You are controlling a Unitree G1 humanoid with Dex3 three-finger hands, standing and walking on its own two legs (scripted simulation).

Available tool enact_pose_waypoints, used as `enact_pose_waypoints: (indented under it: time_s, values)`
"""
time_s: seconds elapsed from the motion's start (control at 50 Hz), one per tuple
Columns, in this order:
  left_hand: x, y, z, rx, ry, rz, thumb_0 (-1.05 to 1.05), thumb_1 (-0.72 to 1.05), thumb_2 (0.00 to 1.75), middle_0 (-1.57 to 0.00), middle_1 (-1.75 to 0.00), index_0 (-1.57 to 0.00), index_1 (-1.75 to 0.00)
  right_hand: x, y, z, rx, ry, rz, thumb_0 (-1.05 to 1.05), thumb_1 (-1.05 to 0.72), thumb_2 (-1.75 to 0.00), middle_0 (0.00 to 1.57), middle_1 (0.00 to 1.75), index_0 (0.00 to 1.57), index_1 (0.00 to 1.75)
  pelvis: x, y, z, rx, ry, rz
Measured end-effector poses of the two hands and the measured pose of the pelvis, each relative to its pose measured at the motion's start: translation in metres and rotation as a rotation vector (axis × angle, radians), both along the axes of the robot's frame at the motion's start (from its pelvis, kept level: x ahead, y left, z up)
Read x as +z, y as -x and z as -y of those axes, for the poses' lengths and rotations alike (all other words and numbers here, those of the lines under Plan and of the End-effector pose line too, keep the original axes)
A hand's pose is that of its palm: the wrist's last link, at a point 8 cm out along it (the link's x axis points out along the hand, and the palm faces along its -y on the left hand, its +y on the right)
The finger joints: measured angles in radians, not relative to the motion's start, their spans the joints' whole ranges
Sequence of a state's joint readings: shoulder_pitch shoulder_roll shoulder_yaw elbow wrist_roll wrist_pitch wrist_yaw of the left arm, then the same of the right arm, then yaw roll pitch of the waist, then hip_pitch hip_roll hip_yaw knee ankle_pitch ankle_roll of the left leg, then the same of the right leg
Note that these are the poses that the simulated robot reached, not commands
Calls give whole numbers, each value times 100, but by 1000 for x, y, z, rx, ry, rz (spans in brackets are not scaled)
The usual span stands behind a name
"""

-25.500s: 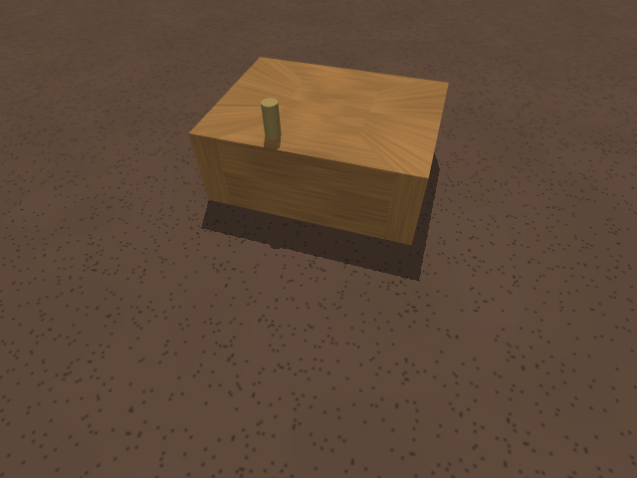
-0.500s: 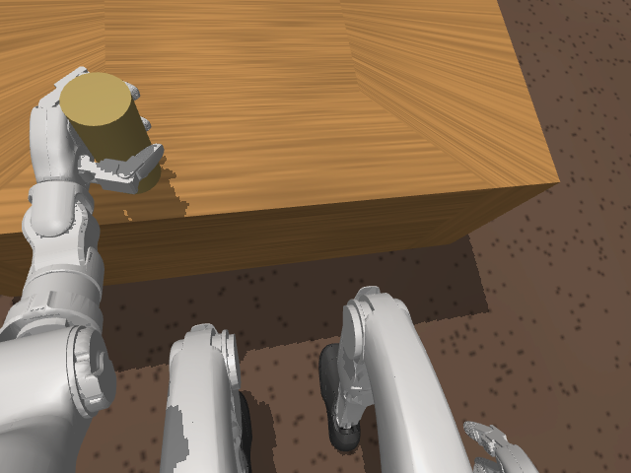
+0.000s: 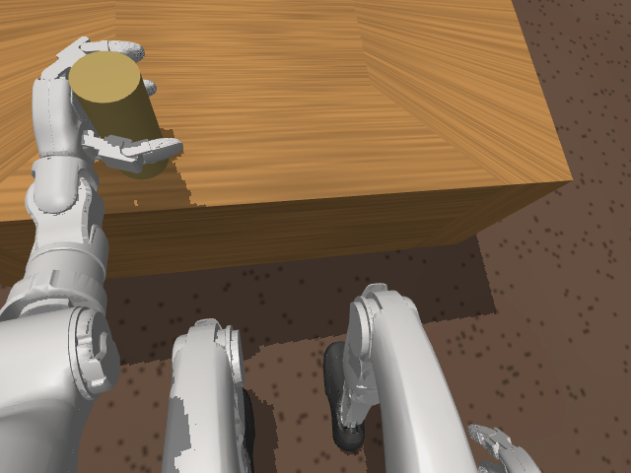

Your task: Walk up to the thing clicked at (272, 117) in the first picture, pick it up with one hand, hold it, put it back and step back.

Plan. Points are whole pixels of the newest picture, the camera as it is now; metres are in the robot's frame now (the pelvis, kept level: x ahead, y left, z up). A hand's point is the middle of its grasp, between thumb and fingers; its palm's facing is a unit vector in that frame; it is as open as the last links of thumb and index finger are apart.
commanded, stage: open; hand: left
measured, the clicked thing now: (126, 123) +0.53 +0.16 -0.01
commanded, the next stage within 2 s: withdraw in 0.08 s
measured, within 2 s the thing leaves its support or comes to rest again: neither
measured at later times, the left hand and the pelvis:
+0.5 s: hand (47, 70) +0.55 +0.21 +0.06, palm faces +0.09 -0.99 -0.06, open 16.1 cm; pelvis +0.00 +0.00 +0.02, yaw +0 degrees
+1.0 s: hand out of the picture +0.52 +0.33 +0.20, palm faces +0.28 -0.89 -0.37, open 17.3 cm; pelvis +0.05 +0.01 +0.21, yaw -1 degrees
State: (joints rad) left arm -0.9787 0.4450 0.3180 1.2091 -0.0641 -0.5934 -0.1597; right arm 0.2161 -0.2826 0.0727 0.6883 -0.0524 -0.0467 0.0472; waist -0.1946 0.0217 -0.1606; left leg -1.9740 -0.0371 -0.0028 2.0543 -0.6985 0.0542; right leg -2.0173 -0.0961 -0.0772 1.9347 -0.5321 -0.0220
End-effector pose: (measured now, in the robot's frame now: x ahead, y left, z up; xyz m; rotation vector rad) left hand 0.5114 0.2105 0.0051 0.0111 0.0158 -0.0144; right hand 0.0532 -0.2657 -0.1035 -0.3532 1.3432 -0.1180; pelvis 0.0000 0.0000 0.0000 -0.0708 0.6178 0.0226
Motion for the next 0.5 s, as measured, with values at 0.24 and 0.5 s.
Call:
enact_pose_waypoints:
  time_s: [0.24, 0.5]
  values:
    - [-4, 2, -2, 12, -3, -6, -1, -41, 32, -51, -38, -50, -40, -4, -6, 4, 10, -6, -8, 1, -91, -89, 20, 30, 20, 30, -1, -2, 4, 1, -10, -6]
    - [55, -8, -52, 107, -49, 57, -2, -40, 19, -19, -14, -18, -15, 12, -12, 5, -33, 10, 31, 1, -89, -89, 20, 30, 20, 30, 15, -2, 4, -5, -7, 15]
